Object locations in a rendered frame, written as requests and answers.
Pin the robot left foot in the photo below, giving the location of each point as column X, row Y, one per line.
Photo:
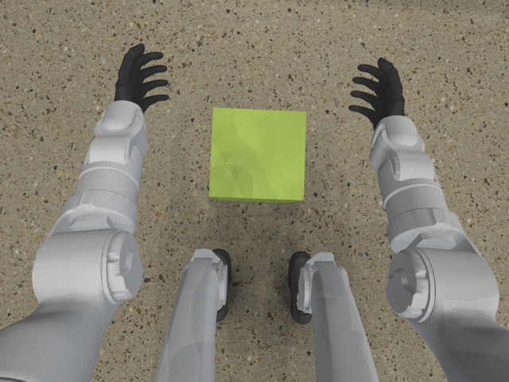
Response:
column 224, row 256

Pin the right robot hand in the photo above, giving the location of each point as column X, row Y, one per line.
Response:
column 390, row 100

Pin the right robot forearm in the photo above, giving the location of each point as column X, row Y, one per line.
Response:
column 412, row 196

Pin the robot left shin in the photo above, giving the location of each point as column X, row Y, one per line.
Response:
column 201, row 253

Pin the left robot forearm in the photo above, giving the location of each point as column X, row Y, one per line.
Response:
column 109, row 181

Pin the robot right upper arm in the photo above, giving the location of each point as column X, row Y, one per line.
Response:
column 450, row 297

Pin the left robot hand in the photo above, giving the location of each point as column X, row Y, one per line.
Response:
column 129, row 85

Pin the carton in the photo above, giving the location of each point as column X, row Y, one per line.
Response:
column 257, row 155

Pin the robot left upper arm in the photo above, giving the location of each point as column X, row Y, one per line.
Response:
column 80, row 278

